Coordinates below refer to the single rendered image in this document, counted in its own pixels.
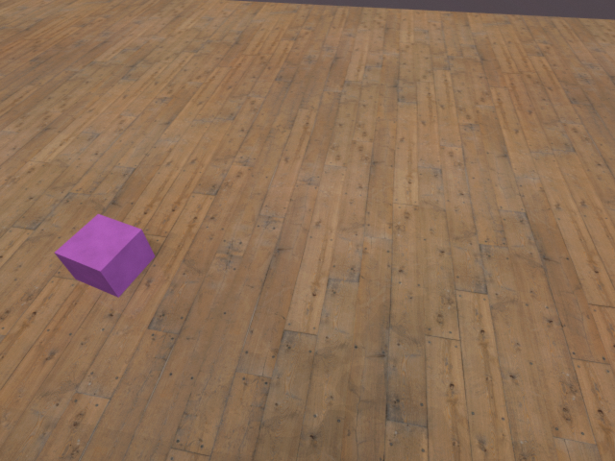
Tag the carton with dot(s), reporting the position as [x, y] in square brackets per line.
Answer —
[106, 254]

